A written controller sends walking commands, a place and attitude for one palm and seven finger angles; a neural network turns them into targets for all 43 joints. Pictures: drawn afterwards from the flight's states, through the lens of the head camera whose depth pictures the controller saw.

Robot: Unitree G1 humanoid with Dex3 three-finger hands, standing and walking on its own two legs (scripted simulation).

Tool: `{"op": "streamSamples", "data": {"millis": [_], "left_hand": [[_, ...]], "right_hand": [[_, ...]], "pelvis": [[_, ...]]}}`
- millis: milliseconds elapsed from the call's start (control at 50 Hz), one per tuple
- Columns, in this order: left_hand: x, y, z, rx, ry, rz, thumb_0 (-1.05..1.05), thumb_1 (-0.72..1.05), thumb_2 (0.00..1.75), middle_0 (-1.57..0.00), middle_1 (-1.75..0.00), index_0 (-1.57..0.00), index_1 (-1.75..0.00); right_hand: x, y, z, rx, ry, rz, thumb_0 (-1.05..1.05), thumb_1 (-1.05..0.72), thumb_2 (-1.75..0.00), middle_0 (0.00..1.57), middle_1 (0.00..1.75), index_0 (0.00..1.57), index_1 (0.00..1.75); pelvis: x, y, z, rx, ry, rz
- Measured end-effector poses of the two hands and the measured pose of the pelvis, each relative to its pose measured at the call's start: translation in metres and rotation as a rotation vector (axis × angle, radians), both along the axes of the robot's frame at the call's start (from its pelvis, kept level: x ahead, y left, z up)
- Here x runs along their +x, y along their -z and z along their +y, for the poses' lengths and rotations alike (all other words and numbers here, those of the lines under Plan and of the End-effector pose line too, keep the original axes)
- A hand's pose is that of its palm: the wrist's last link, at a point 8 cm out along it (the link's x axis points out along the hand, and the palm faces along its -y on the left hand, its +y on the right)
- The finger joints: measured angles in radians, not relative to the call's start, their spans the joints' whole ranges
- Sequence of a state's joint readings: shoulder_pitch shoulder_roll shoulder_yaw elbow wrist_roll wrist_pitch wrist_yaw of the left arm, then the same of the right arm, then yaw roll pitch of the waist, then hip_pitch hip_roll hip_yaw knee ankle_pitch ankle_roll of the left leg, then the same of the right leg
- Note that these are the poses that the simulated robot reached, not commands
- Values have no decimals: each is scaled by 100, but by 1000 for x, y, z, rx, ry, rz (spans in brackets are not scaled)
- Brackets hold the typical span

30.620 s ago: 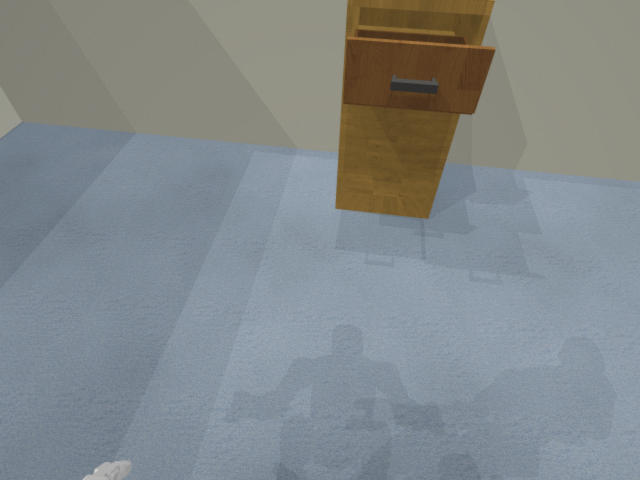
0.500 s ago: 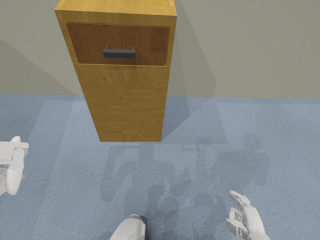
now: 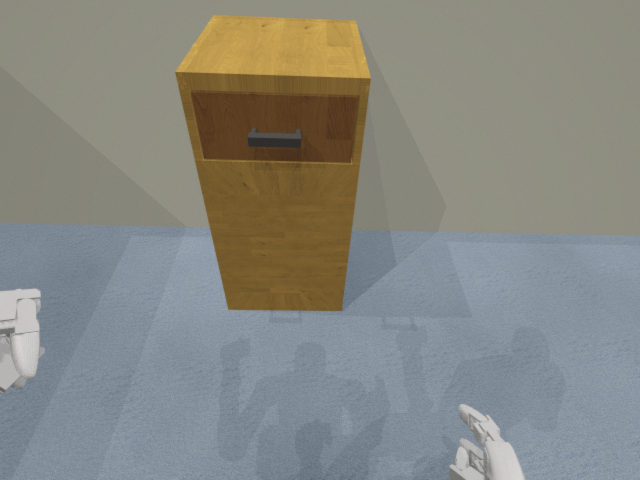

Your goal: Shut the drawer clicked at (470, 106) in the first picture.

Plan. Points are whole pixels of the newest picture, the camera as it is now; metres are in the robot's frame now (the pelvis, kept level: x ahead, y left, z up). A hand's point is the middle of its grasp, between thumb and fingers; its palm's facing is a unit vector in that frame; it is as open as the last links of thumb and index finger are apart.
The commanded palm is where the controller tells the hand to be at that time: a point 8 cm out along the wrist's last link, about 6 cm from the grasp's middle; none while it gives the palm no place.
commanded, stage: stop stepping back and stand still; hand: left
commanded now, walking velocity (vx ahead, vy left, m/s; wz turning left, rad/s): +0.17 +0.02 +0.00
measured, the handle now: (275, 135) +0.87 +0.15 +0.00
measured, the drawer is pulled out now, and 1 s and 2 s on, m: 0.00 0.00 0.00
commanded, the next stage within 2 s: let the arm hang, fingers relaxed in 0.34 s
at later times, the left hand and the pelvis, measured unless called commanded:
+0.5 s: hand (79, 365) +0.20 +0.26 +0.12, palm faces +0.25 -0.78 -0.57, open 3.2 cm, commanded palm none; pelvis +0.00 +0.01 -0.01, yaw +0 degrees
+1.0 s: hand out of the picture -0.03 +0.22 -0.16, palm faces +0.05 -0.97 -0.23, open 5.1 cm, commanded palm none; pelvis +0.00 +0.02 +0.01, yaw +1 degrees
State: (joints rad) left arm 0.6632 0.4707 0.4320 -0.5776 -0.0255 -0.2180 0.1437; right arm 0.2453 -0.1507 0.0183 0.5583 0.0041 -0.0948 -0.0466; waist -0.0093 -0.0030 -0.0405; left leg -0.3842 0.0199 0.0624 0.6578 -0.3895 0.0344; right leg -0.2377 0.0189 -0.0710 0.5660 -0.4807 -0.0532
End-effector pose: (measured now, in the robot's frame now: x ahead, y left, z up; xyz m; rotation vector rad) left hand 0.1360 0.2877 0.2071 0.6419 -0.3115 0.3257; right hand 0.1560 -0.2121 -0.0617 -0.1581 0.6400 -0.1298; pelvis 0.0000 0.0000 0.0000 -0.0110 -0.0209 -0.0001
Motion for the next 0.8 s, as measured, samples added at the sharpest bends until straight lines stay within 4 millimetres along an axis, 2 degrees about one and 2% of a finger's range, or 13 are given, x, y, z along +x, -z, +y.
{"op": "streamSamples", "data": {"millis": [80,180,240,360,440,480,520,560,620,660,680,720,800], "left_hand": [[-19,28,10,-130,-86,37,1,89,90,-140,-160,-140,-159],[-16,41,9,-257,-70,-22,1,89,90,-140,-160,-141,-159],[-4,33,8,-211,7,-95,1,89,90,-141,-160,-141,-159],[13,-3,5,-22,87,-112,1,89,90,-140,-160,-141,-159],[16,-2,0,20,67,-12,1,89,90,-140,-160,-140,-159],[24,32,2,14,41,123,0,89,90,-140,-160,-140,-159],[35,100,10,-123,-36,369,0,90,90,-139,-158,-139,-158],[31,175,11,-283,-123,633,0,90,90,-136,-156,-136,-156],[2,272,-10,-474,-183,970,0,91,90,-128,-149,-129,-149],[-28,319,-33,-579,-181,1159,0,91,90,-123,-143,-123,-143],[-44,336,-42,-621,-186,1235,1,91,90,-119,-140,-119,-140],[-66,349,-33,-650,-270,1284,1,90,90,-114,-140,-113,-132],[-107,354,-21,-676,-338,1420,1,90,90,-100,-127,-98,-117]], "right_hand": [[-13,18,-2,-42,-51,116,1,-90,-90,20,30,21,30],[-27,9,-7,-133,-36,152,1,-90,-90,20,30,21,30],[-26,9,-9,-171,-7,96,1,-90,-90,20,30,21,30],[-34,5,3,-66,24,84,1,-90,-90,20,30,20,30],[-35,15,4,-17,21,117,1,-90,-90,20,30,21,30],[-31,34,-1,12,-5,148,1,-90,-90,20,30,21,30],[-29,56,-7,33,-11,217,1,-90,-90,20,30,21,30],[-30,69,-9,36,-15,279,1,-90,-90,20,30,21,30],[-39,75,-12,5,-18,352,1,-91,-90,20,30,20,30],[-50,70,-13,-26,-4,402,1,-91,-90,20,30,20,30],[-56,66,-13,-42,3,424,1,-91,-90,20,30,20,30],[-69,59,-14,-73,5,469,1,-91,-90,20,30,20,30],[-93,55,-16,-96,18,570,1,-91,-90,20,30,20,30]], "pelvis": [[-12,1,4,2,-9,-17],[-11,1,12,11,-23,-8],[-16,12,20,-2,-29,-12],[-15,2,15,8,-14,-7],[-6,0,8,-4,0,18],[-1,9,6,19,-3,45],[0,13,9,11,-16,50],[2,16,12,12,-31,45],[4,20,15,9,-41,23],[4,19,15,19,-39,2],[5,18,15,21,-36,-3],[5,14,14,12,-41,-3],[3,4,14,-5,-44,1]]}}
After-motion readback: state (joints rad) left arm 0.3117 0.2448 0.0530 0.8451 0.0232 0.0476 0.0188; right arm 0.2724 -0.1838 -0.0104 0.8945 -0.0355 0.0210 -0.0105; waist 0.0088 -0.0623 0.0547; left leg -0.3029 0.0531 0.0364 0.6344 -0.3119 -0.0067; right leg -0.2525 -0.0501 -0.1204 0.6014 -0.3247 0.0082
